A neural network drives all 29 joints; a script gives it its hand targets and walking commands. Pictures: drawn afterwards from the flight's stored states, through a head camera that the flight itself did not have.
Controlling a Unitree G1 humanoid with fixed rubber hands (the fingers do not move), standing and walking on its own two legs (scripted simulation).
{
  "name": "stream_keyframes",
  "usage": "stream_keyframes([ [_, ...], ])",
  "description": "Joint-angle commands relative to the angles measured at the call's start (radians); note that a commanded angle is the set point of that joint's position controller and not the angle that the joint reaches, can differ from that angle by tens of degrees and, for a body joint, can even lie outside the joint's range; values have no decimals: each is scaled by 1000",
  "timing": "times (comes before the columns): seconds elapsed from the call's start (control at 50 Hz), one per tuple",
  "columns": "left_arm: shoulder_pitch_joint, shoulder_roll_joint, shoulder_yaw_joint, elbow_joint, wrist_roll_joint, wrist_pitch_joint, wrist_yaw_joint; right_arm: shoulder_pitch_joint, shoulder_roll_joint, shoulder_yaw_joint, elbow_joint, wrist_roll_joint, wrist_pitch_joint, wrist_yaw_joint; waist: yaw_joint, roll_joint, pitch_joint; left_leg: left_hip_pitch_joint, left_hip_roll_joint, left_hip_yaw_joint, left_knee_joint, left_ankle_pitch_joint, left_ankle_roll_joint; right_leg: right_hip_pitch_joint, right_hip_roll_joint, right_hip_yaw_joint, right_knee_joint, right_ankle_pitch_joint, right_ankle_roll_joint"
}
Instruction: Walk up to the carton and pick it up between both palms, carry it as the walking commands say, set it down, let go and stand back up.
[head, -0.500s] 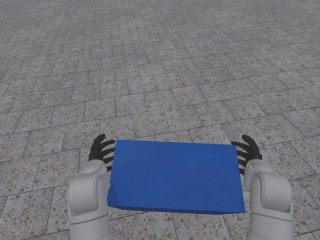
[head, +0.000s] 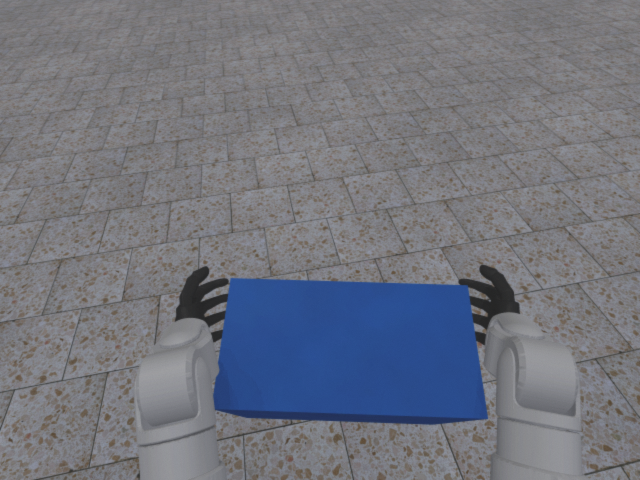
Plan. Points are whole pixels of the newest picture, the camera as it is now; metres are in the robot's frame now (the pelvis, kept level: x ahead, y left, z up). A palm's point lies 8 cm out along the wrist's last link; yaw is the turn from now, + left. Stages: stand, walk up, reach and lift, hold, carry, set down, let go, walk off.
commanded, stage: carry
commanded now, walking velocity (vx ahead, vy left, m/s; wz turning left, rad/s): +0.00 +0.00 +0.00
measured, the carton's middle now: (343, 359) +0.28 +0.00 -0.01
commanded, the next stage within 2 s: hold in 0.78 s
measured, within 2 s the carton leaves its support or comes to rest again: neither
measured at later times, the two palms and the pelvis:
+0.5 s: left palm (201, 325) +0.28 +0.17 +0.08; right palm (501, 326) +0.27 -0.19 +0.07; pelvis +0.01 +0.00 +0.00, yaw +0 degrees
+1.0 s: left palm (197, 335) +0.28 +0.18 +0.06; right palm (482, 330) +0.29 -0.18 +0.04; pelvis +0.01 +0.00 +0.01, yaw +0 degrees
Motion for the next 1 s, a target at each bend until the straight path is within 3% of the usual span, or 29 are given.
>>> stream_keyframes([
  [0.0, -453, -840, -758, 7, -431, 18, -316, -489, 832, 748, -28, 428, 19, 310, -6, 3, -208, 179, 97, -99, -49, 112, 1, -15, -111, 77, -86, 138, -35],
  [0.76, -403, -777, -697, 78, -356, -86, -304, -463, 779, 707, 26, 372, -85, 296, -7, -5, -206, 176, 93, -85, -33, 122, -4, -19, -120, 79, -65, 173, -33],
  [0.78, -303, -622, -277, 636, -49, -204, -302, -344, 547, 321, 582, 60, -220, 282, 134, -63, 100, 267, -148, -117, -136, -22, 50, -92, 75, 136, -207, -17, -41],
  [0.8, -190, -551, -329, 580, -13, -326, -295, -286, 505, 373, 474, 41, -360, 269, 92, -66, 51, 401, -166, -142, -124, 59, 63, -77, 70, 132, -233, 10, -23],
  [0.82, -185, -533, -375, 449, -33, -409, -293, -301, 526, 435, 380, 83, -436, 263, 84, -36, -38, 475, -182, -152, -113, 204, 70, -31, 63, 132, -214, 137, -16],
  [0.84, -304, -576, -452, 344, -78, -456, -293, -378, 568, 480, 312, 108, -483, 261, 39, -27, -134, 541, -183, -162, -100, 306, 57, -31, 77, 134, -199, 225, -10],
  [0.86, -397, -634, -511, 253, -117, -477, -292, -451, 626, 536, 269, 144, -510, 271, 38, -14, -208, 599, -175, -173, -86, 384, 42, -26, 92, 132, -188, 283, -6],
  [0.88, -506, -681, -592, 163, -156, -483, -298, -506, 683, 581, 213, 172, -525, 283, 0, -11, -262, 617, -168, -186, -67, 413, 31, -8, 105, 138, -182, 331, -3],
  [0.92, -521, -701, -624, 174, -179, -469, -314, -549, 701, 623, 183, 190, -513, 295, 9, -21, -281, 577, -161, -193, -82, 359, 29, 39, 105, 130, -195, 315, 4],
  [0.98, -398, -683, -558, 310, -126, -423, -325, -466, 656, 563, 319, 143, -480, 319, 30, -15, -153, 539, -154, -193, -136, 251, 28, 34, 97, 124, -257, 157, -8],
])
